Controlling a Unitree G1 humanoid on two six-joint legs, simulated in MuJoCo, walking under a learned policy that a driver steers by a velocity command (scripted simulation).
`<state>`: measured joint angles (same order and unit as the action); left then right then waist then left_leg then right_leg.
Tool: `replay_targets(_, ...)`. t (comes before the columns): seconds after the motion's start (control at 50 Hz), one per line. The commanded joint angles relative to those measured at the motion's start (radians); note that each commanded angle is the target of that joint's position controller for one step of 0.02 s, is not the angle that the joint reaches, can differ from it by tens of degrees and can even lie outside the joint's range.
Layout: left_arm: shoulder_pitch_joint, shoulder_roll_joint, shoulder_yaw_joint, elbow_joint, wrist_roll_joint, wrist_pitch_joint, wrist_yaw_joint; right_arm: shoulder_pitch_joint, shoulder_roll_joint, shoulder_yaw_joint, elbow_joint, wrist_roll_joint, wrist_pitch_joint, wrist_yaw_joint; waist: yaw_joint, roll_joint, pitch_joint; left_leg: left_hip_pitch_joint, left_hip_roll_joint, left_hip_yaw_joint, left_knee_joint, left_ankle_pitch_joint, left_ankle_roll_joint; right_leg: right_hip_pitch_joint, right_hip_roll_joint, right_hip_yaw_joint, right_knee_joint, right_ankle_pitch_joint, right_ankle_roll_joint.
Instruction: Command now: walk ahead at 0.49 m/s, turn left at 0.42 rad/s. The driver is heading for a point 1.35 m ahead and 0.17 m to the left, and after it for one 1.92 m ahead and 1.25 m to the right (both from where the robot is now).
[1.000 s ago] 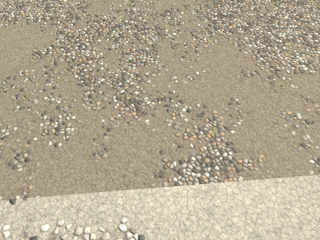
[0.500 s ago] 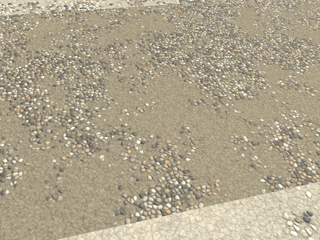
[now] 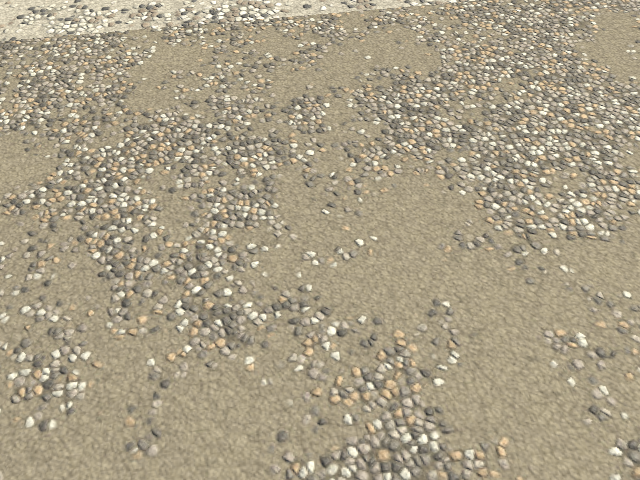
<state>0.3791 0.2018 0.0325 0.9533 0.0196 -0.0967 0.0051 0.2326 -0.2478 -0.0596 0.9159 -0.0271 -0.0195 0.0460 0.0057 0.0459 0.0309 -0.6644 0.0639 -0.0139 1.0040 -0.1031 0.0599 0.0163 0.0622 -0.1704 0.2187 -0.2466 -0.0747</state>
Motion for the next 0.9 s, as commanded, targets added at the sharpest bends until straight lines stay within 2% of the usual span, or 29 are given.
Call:
replay_targets(0.02,0.006,0.099,0.012,-0.032,-0.002,-0.017,0.007,-0.114,-0.002,0.012,-0.091,0.0,-0.01,0.012,0.002,-0.111,0.083,-0.026,-0.006,0.058,-0.147,0.106,-0.006,-0.069,-0.251,0.035,-0.081,0.528,-0.026)
replay_targets(0.08,0.056,0.119,0.012,-0.002,-0.004,-0.014,0.02,-0.215,0.008,0.026,-0.135,-0.002,-0.01,0.018,0.024,-0.106,0.097,0.027,-0.026,0.13,-0.312,0.122,0.018,-0.012,-0.273,-0.005,-0.069,0.637,-0.02)
replay_targets(0.12,0.065,0.141,0.015,0.011,-0.002,-0.008,0.029,-0.209,-0.009,0.023,-0.142,-0.003,-0.009,0.015,0.008,-0.114,0.07,0.091,-0.067,0.166,-0.367,0.07,0.053,0.06,-0.289,-0.034,0.007,0.861,-0.009)
replay_targets(0.16,0.055,0.172,0.023,0.015,0.001,0.004,0.042,-0.13,-0.036,0.012,-0.124,-0.007,-0.005,0.006,-0.034,-0.148,0.008,0.187,-0.124,0.195,-0.368,-0.032,0.099,0.12,-0.306,-0.058,0.161,1.13,-0.001)
replay_targets(0.18,0.041,0.188,0.028,0.01,0.006,0.015,0.045,-0.05,-0.058,0.002,-0.104,-0.008,-0.006,0.002,-0.072,-0.158,-0.039,0.274,-0.149,0.191,-0.379,-0.083,0.127,0.118,-0.316,-0.062,0.294,1.179,-0.006)
replay_targets(0.2,0.031,0.199,0.032,0.001,0.009,0.024,0.042,0.052,-0.089,-0.014,-0.073,-0.011,-0.011,-0.002,-0.114,-0.155,-0.099,0.404,-0.167,0.165,-0.423,-0.113,0.157,0.075,-0.32,-0.057,0.467,1.101,-0.015)
replay_targets(0.22,0.003,0.206,0.034,-0.017,0.006,0.027,0.032,0.186,-0.134,-0.037,-0.035,-0.022,-0.016,-0.014,-0.187,-0.102,-0.161,0.612,-0.132,0.082,-0.517,-0.127,0.202,-0.072,-0.291,-0.071,0.731,0.864,-0.004)
replay_targets(0.24,0.043,0.102,0.015,-0.062,0.003,0.022,0.016,0.198,-0.234,-0.065,-0.039,-0.023,-0.012,-0.03,-0.126,0.096,-0.233,0.871,0.149,-0.311,-0.519,-0.135,0.298,-0.413,-0.164,-0.064,1.078,0.022,0.03)
replay_targets(0.26,-0.003,0.134,0.025,-0.125,-0.009,0.014,0.004,0.186,-0.273,-0.075,-0.058,0.004,-0.003,-0.026,-0.113,0.121,-0.305,0.992,0.285,-0.77,-0.674,-0.131,0.431,-0.685,-0.001,0.135,1.297,-0.309,0.051)
replay_targets(0.28,-0.11,0.156,0.026,-0.147,0.0,0.0,-0.002,0.148,-0.237,-0.068,-0.049,0.02,0.002,-0.034,-0.112,-0.007,-0.161,0.897,0.256,-0.619,-0.728,-0.141,0.38,-0.788,-0.088,0.225,1.252,-0.186,0.04)
replay_targets(0.3,-0.12,0.155,0.023,-0.155,-0.008,-0.013,-0.005,0.097,-0.189,-0.057,-0.052,0.024,-0.001,-0.039,-0.074,-0.051,-0.059,0.748,0.228,-0.51,-0.757,-0.074,0.335,-0.758,-0.126,0.212,1.156,-0.1,0.041)
replay_targets(0.32,-0.108,0.15,0.024,-0.141,-0.003,-0.011,-0.002,0.051,-0.152,-0.047,-0.057,0.019,-0.007,-0.041,-0.023,-0.107,-0.002,0.635,0.172,-0.421,-0.773,0.038,0.285,-0.695,-0.156,0.21,1.069,-0.072,0.05)
replay_targets(0.36,-0.069,0.132,0.02,-0.135,0.028,0.029,-0.006,0.018,-0.123,-0.033,-0.064,0.028,-0.025,-0.047,0.027,-0.086,-0.007,0.519,0.093,-0.299,-0.785,0.189,0.249,-0.579,-0.179,0.21,0.973,-0.065,0.085)
replay_targets(0.38,-0.063,0.123,0.019,-0.136,0.033,0.046,-0.011,0.031,-0.124,-0.031,-0.06,0.03,-0.038,-0.045,0.034,-0.076,-0.018,0.505,0.076,-0.267,-0.787,0.253,0.245,-0.563,-0.179,0.195,0.945,-0.062,0.097)
replay_targets(0.44,-0.138,0.111,0.016,-0.166,0.029,0.065,-0.022,0.093,-0.145,-0.033,-0.039,0.029,-0.053,-0.042,0.015,-0.035,0.0,0.486,0.039,-0.201,-0.819,0.308,0.21,-0.6,-0.188,0.158,0.82,0.05,0.117)
replay_targets(0.54,-0.316,0.115,0.013,-0.221,0.018,0.066,-0.03,0.206,-0.132,-0.022,-0.007,0.027,-0.054,-0.044,-0.061,0.01,0.018,0.623,0.031,-0.18,-0.822,0.362,0.132,-0.693,-0.174,0.14,0.599,0.232,0.104)
replay_targets(0.64,-0.456,0.114,0.002,-0.273,0.01,0.054,-0.038,0.265,-0.134,-0.012,0.016,0.012,-0.055,-0.057,-0.105,0.02,0.049,0.753,0.074,-0.189,-0.801,0.413,0.14,-0.701,-0.126,0.116,0.425,0.248,0.066)
replay_targets(0.68,-0.447,0.128,0.004,-0.282,0.008,0.047,-0.038,0.253,-0.149,-0.012,0.021,0.005,-0.057,-0.065,-0.081,0.028,0.056,0.785,0.106,-0.193,-0.777,0.491,0.136,-0.651,-0.106,0.122,0.368,0.199,0.034)
replay_targets(0.7,-0.397,0.137,0.008,-0.27,0.007,0.043,-0.035,0.226,-0.158,-0.013,0.018,0.004,-0.059,-0.068,-0.048,0.031,0.046,0.779,0.11,-0.178,-0.741,0.591,0.121,-0.573,-0.087,0.12,0.337,0.16,0.014)
replay_targets(0.72,-0.319,0.153,0.016,-0.246,0.005,0.039,-0.027,0.205,-0.169,-0.014,0.017,0.003,-0.062,-0.07,-0.012,0.04,0.012,0.772,0.107,-0.166,-0.671,0.734,0.106,-0.465,-0.054,0.112,0.321,0.115,-0.004)
replay_targets(0.74,-0.194,0.174,0.028,-0.205,0.002,0.034,-0.016,0.194,-0.177,-0.015,0.02,-0.002,-0.062,-0.067,0.042,0.031,-0.052,0.768,0.088,-0.149,-0.53,0.825,0.093,-0.326,-0.021,0.103,0.29,0.09,-0.024)
replay_targets(0.76,-0.031,0.196,0.039,-0.158,0.011,0.024,-0.003,0.181,-0.173,-0.013,0.018,0.003,-0.064,-0.063,0.119,-0.003,-0.139,0.675,0.048,-0.114,-0.328,0.727,0.078,-0.106,-0.057,0.133,0.239,0.128,-0.053)
replay_targets(0.78,0.11,0.282,0.06,-0.14,0.038,0.019,0.012,0.22,-0.109,0.005,-0.016,0.024,-0.07,-0.056,0.14,-0.133,-0.277,0.445,-0.035,-0.068,-0.016,0.373,0.053,0.165,-0.298,0.428,0.228,0.003,-0.118)
replay_targets(0.8,0.107,0.335,0.076,-0.125,0.039,0.027,-0.001,0.339,-0.064,0.009,-0.002,0.042,-0.066,-0.053,0.072,-0.319,-0.332,0.167,-0.213,-0.038,0.265,-0.424,0.027,0.291,-0.497,0.87,0.107,0.033,-0.244)
replay_targets(0.82,0.02,0.25,0.06,-0.132,0.002,0.036,-0.013,0.272,-0.135,-0.004,0.003,0.008,-0.06,-0.057,0.046,-0.155,-0.208,0.093,-0.14,-0.114,0.322,-0.363,0.046,0.169,-0.445,0.855,0.064,-0.077,-0.221)
replay_targets(0.84,-0.076,0.184,0.045,-0.147,-0.007,0.034,-0.017,0.191,-0.13,-0.003,-0.015,0.006,-0.062,-0.05,0.023,-0.086,-0.077,0.084,-0.093,-0.102,0.284,-0.269,0.043,0.019,-0.41,0.683,0.039,-0.067,-0.198)
replay_targets(0.86,-0.115,0.149,0.035,-0.146,0.0,0.029,-0.02,0.145,-0.11,0.002,-0.027,0.006,-0.062,-0.044,0.009,-0.059,-0.026,0.102,-0.059,-0.087,0.231,-0.22,0.041,-0.068,-0.357,0.576,0.007,0.013,-0.169)
replay_targets(0.9,-0.107,0.117,0.021,-0.115,-0.002,0.016,-0.015,0.15,-0.087,0.007,-0.027,-0.009,-0.042,-0.03,-0.027,-0.109,-0.006,0.162,-0.022,-0.064,0.16,-0.189,0.021,-0.156,-0.287,0.436,-0.03,0.16,-0.13)
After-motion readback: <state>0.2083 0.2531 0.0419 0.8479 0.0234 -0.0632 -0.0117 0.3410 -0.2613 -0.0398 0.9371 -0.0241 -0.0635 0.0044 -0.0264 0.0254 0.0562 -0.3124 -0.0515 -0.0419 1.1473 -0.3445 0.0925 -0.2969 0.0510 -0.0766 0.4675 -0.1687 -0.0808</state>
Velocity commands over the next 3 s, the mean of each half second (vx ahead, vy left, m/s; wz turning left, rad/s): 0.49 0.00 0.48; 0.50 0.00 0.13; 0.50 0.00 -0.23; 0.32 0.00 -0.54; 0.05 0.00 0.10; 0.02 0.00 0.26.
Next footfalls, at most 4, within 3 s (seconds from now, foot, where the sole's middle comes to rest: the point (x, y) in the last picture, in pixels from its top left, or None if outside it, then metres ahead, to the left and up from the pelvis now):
0.22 left None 0.27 0.08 -0.78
0.76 right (344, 417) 0.63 0.01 -0.78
1.30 left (233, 333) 0.85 0.28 -0.78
1.84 right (305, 248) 1.11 0.10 -0.78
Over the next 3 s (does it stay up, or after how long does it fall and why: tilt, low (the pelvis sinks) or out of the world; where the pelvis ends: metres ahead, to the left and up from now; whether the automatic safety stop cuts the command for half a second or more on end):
stays up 1.03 0.16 0.00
